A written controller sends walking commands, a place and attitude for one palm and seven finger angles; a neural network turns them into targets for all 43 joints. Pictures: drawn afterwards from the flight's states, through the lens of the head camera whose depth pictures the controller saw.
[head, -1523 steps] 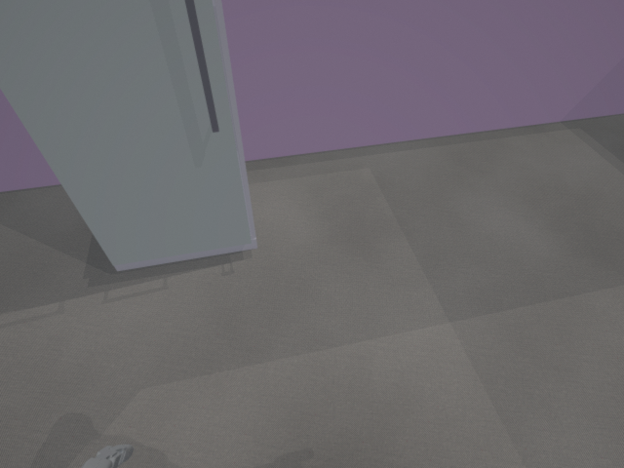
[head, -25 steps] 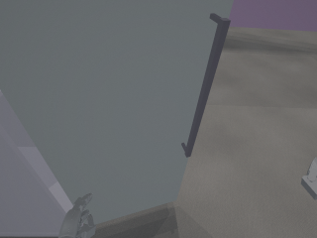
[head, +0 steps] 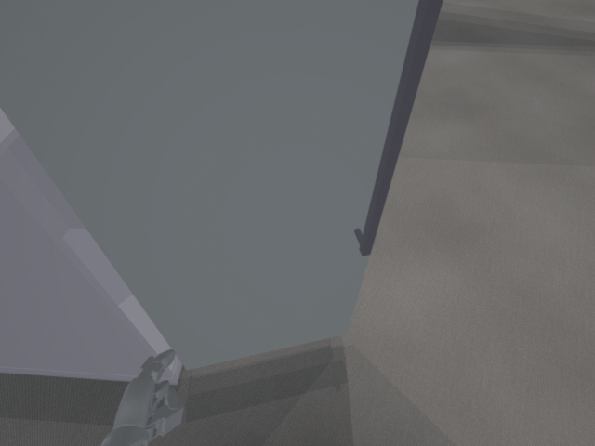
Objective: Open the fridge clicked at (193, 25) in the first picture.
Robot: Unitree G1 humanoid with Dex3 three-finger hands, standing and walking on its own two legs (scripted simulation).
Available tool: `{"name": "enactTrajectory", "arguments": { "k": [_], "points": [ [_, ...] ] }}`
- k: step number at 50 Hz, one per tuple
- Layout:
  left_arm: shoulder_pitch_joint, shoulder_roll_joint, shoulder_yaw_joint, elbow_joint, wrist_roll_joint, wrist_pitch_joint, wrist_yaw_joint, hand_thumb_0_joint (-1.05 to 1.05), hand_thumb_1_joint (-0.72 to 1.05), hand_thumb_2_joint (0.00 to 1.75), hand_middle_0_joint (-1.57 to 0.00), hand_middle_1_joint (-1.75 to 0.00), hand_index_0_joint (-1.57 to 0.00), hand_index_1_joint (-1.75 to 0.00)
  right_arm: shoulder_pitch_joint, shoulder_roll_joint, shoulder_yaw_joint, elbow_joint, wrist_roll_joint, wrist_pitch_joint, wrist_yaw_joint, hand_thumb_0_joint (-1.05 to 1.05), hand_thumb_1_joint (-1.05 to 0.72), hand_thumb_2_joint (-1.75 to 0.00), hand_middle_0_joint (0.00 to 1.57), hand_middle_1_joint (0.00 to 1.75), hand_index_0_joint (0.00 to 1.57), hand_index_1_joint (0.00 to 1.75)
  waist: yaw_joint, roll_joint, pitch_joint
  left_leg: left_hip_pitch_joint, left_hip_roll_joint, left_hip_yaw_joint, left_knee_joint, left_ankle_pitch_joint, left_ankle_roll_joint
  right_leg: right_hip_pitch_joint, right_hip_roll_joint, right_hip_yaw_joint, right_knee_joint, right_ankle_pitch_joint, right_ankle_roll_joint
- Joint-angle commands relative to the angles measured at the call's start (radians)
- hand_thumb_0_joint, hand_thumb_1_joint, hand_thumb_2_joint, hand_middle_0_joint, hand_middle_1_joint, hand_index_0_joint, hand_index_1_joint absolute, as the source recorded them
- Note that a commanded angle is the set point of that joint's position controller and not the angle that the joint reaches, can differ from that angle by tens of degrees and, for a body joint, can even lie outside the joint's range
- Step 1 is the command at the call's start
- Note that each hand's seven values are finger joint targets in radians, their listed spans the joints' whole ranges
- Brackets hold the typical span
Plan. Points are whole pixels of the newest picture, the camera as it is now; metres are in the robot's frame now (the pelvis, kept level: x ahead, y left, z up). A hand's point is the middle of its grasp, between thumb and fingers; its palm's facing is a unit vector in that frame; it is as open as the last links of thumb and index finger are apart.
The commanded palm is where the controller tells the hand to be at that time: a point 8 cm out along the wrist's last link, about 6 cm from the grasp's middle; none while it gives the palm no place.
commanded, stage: step back with the hand held close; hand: right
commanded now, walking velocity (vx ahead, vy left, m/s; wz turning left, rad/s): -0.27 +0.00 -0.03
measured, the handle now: (384, 150) +0.51 -0.11 +0.12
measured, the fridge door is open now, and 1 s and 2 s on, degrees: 73 73 73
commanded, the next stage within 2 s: stop stepping back and stand still in 1.20 s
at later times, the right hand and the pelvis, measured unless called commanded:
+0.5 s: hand out of the picture +0.16 -0.27 +0.16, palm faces +0.47 +0.74 -0.48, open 7.4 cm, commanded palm +0.09 -0.30 +0.18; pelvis -0.03 +0.00 -0.01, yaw -2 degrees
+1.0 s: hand out of the picture +0.12 -0.24 +0.17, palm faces +0.36 +0.81 -0.47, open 7.4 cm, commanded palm +0.04 -0.29 +0.18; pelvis -0.10 +0.01 +0.00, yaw +1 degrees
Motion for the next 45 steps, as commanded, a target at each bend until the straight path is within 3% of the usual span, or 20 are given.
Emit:
{"name": "enactTrajectory", "arguments": {
  "k": [1, 7, 9, 11, 12, 14, 16, 20, 23, 25, 28, 30, 31, 33, 34, 37, 40, 42, 43, 45],
  "points": [
    [-0.077, 0.139, 0.051, -0.154, -0.005, -0.072, 0.006, 0.00, 0.90, 0.90, -0.20, -0.30, -0.20, -0.30, -0.070, -0.141, -0.114, -0.184, -0.011, -0.077, -0.026, 0.00, -0.90, -0.90, 0.20, 0.30, 0.20, 0.30, 0.006, -0.061, -0.105, 0.221, 0.011, -0.091, -0.006, -0.031, 0.033, -0.261, -0.123, 0.151, -0.203, -0.292, -0.051],
    [-0.061, 0.132, 0.053, -0.129, 0.002, -0.095, 0.001, 0.00, 0.90, 0.90, -0.20, -0.30, -0.20, -0.30, -0.082, -0.180, -0.135, -0.216, -0.011, -0.098, -0.040, 0.00, -0.90, -0.90, 0.20, 0.30, 0.20, 0.30, 0.013, 0.024, -0.124, 0.067, 0.086, -0.161, -0.124, -0.177, 0.077, -0.155, -0.071, 0.115, -0.067, -0.252, -0.022],
    [-0.068, 0.127, 0.047, -0.126, 0.002, -0.102, 0.000, 0.00, 0.90, 0.90, -0.20, -0.30, -0.20, -0.30, -0.091, -0.169, -0.121, -0.238, -0.010, -0.106, -0.042, 0.00, -0.90, -0.90, 0.20, 0.30, 0.20, 0.30, 0.015, -0.012, -0.124, 0.036, 0.075, -0.144, -0.107, -0.168, 0.074, -0.127, -0.079, 0.127, -0.082, -0.233, -0.022],
    [-0.073, 0.136, 0.048, -0.130, 0.003, -0.112, 0.003, 0.00, 0.90, 0.90, -0.20, -0.30, -0.20, -0.30, -0.080, -0.173, -0.138, -0.241, -0.016, -0.117, -0.046, 0.00, -0.90, -0.90, 0.20, 0.30, 0.20, 0.30, 0.013, -0.094, -0.118, 0.113, 0.017, -0.098, -0.032, -0.181, 0.044, -0.220, -0.121, 0.179, -0.184, -0.327, -0.041],
    [-0.084, 0.146, 0.052, -0.135, 0.003, -0.119, 0.008, 0.00, 0.90, 0.90, -0.20, -0.30, -0.20, -0.30, -0.082, -0.185, -0.158, -0.254, -0.022, -0.122, -0.045, 0.00, -0.90, -0.90, 0.20, 0.30, 0.20, 0.30, 0.009, -0.153, -0.125, 0.202, -0.021, -0.068, 0.042, -0.109, 0.028, -0.287, -0.149, 0.217, -0.244, -0.344, -0.059],
    [-0.077, 0.141, 0.053, -0.139, 0.000, -0.129, 0.008, 0.00, 0.90, 0.90, -0.20, -0.30, -0.20, -0.30, -0.065, -0.171, -0.166, -0.237, -0.027, -0.131, -0.040, 0.00, -0.90, -0.90, 0.20, 0.30, 0.20, 0.30, 0.003, -0.198, -0.144, 0.314, -0.062, -0.043, 0.173, 0.033, 0.018, -0.368, -0.193, 0.267, -0.289, -0.319, -0.081],
    [-0.071, 0.141, 0.057, -0.137, 0.001, -0.139, 0.004, 0.00, 0.90, 0.90, -0.20, -0.30, -0.20, -0.30, -0.044, -0.174, -0.179, -0.219, -0.030, -0.141, -0.031, 0.00, -0.90, -0.90, 0.20, 0.30, 0.20, 0.30, -0.002, -0.184, -0.128, 0.342, -0.065, -0.062, 0.178, 0.055, 0.015, -0.417, -0.200, 0.264, -0.265, -0.340, -0.091],
    [-0.058, 0.141, 0.063, -0.128, 0.003, -0.141, -0.005, 0.00, 0.90, 0.90, -0.20, -0.30, -0.20, -0.30, -0.052, -0.157, -0.153, -0.221, -0.020, -0.147, -0.012, 0.00, -0.90, -0.90, 0.20, 0.30, 0.20, 0.30, 0.015, -0.077, -0.148, 0.258, -0.030, -0.127, 0.091, 0.183, 0.034, -0.311, -0.137, 0.196, -0.155, -0.191, -0.053],
    [-0.050, 0.128, 0.064, -0.122, 0.008, -0.131, -0.009, 0.00, 0.90, 0.90, -0.20, -0.30, -0.20, -0.30, -0.080, -0.166, -0.139, -0.230, -0.019, -0.142, -0.013, 0.00, -0.90, -0.90, 0.20, 0.30, 0.20, 0.30, 0.022, -0.004, -0.154, 0.163, 0.046, -0.230, -0.005, 0.141, 0.068, -0.251, -0.088, 0.140, -0.062, -0.198, -0.026],
    [-0.050, 0.120, 0.063, -0.119, 0.009, -0.121, -0.014, 0.00, 0.90, 0.90, -0.20, -0.30, -0.20, -0.30, -0.090, -0.184, -0.140, -0.248, -0.015, -0.146, -0.019, 0.00, -0.90, -0.90, 0.20, 0.30, 0.20, 0.30, 0.024, 0.043, -0.157, 0.061, 0.096, -0.273, -0.077, 0.020, 0.098, -0.180, -0.059, 0.116, 0.003, -0.214, -0.008],
    [-0.051, 0.104, 0.058, -0.106, 0.015, -0.100, -0.016, 0.00, 0.90, 0.90, -0.20, -0.30, -0.20, -0.30, -0.064, -0.207, -0.158, -0.251, -0.006, -0.146, -0.034, 0.00, -0.90, -0.90, 0.20, 0.30, 0.20, 0.30, 0.026, 0.074, -0.167, -0.041, 0.140, -0.269, -0.124, -0.027, 0.123, -0.081, -0.043, 0.101, 0.061, -0.148, 0.010],
    [-0.064, 0.114, 0.061, -0.113, 0.011, -0.093, -0.014, 0.00, 0.90, 0.90, -0.20, -0.30, -0.20, -0.30, -0.059, -0.213, -0.168, -0.276, -0.006, -0.154, -0.038, 0.00, -0.90, -0.90, 0.20, 0.30, 0.20, 0.30, 0.030, 0.028, -0.175, -0.060, 0.096, -0.218, -0.088, -0.040, 0.102, -0.060, -0.061, 0.128, 0.012, -0.136, -0.001],
    [-0.071, 0.125, 0.063, -0.121, 0.011, -0.095, -0.010, 0.00, 0.90, 0.90, -0.20, -0.30, -0.20, -0.30, -0.045, -0.213, -0.180, -0.281, -0.008, -0.159, -0.038, 0.00, -0.90, -0.90, 0.20, 0.30, 0.20, 0.30, 0.030, -0.042, -0.172, -0.011, 0.037, -0.175, -0.030, -0.062, 0.074, -0.118, -0.094, 0.170, -0.076, -0.170, -0.019],
    [-0.102, 0.158, 0.073, -0.141, 0.011, -0.117, 0.005, 0.00, 0.90, 0.90, -0.20, -0.30, -0.20, -0.30, -0.048, -0.199, -0.211, -0.284, -0.024, -0.173, -0.026, 0.00, -0.90, -0.90, 0.20, 0.30, 0.20, 0.30, 0.019, -0.283, -0.180, 0.300, -0.126, -0.057, 0.288, -0.033, 0.008, -0.434, -0.258, 0.356, -0.369, -0.441, -0.097],
    [-0.101, 0.155, 0.080, -0.138, 0.021, -0.124, 0.008, 0.00, 0.90, 0.90, -0.20, -0.30, -0.20, -0.30, -0.052, -0.197, -0.222, -0.266, -0.030, -0.175, -0.019, 0.00, -0.90, -0.90, 0.20, 0.30, 0.20, 0.30, 0.013, -0.332, -0.168, 0.347, -0.149, -0.051, 0.402, -0.071, 0.002, -0.510, -0.320, 0.423, -0.427, -0.505, -0.134],
    [-0.068, 0.137, 0.092, -0.116, 0.019, -0.150, -0.008, 0.00, 0.90, 0.90, -0.20, -0.30, -0.20, -0.30, -0.018, -0.179, -0.204, -0.235, -0.020, -0.184, -0.005, 0.00, -0.90, -0.90, 0.20, 0.30, 0.20, 0.30, 0.010, -0.216, -0.154, 0.203, -0.149, -0.063, 0.323, -0.222, 0.017, -0.316, -0.290, 0.372, -0.330, -0.276, -0.138],
    [-0.057, 0.124, 0.080, -0.059, 0.021, -0.167, -0.026, 0.00, 0.90, 0.90, -0.20, -0.30, -0.20, -0.30, -0.004, -0.141, -0.119, -0.243, 0.019, -0.176, 0.001, 0.00, -0.90, -0.90, 0.20, 0.30, 0.20, 0.30, 0.008, -0.217, -0.205, 0.058, -0.117, -0.038, -0.003, -0.285, 0.035, 0.036, -0.257, 0.329, -0.280, 0.013, -0.084],
    [-0.042, 0.123, 0.070, -0.021, 0.035, -0.160, -0.025, 0.00, 0.90, 0.90, -0.20, -0.30, -0.20, -0.30, -0.052, -0.164, -0.111, -0.261, 0.012, -0.180, 0.001, 0.00, -0.90, -0.90, 0.20, 0.30, 0.20, 0.30, 0.002, -0.212, -0.261, 0.050, -0.067, -0.080, -0.235, -0.041, 0.026, 0.239, -0.244, 0.281, -0.134, 0.511, -0.056],
    [-0.050, 0.119, 0.061, -0.022, 0.030, -0.150, -0.024, 0.00, 0.90, 0.90, -0.20, -0.30, -0.20, -0.30, -0.101, -0.168, -0.093, -0.257, 0.010, -0.176, 0.005, 0.00, -0.90, -0.90, 0.20, 0.30, 0.20, 0.30, -0.002, -0.144, -0.284, 0.036, -0.044, -0.091, -0.271, 0.148, 0.012, 0.329, -0.214, 0.209, -0.050, 0.691, -0.035],
    [-0.087, 0.130, 0.063, -0.051, 0.019, -0.139, -0.012, 0.00, 0.90, 0.90, -0.20, -0.30, -0.20, -0.30, -0.165, -0.226, -0.124, -0.259, 0.003, -0.169, 0.004, 0.00, -0.90, -0.90, 0.20, 0.30, 0.20, 0.30, -0.005, -0.070, -0.336, 0.065, -0.021, -0.069, -0.181, 0.467, -0.004, 0.375, -0.163, 0.084, -0.004, 0.733, 0.000]
  ]
}}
